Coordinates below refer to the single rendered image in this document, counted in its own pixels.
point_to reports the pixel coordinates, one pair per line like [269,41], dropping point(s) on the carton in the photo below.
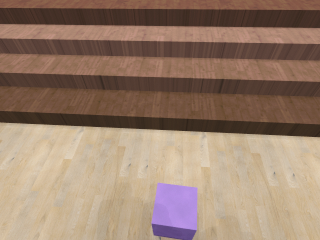
[175,211]

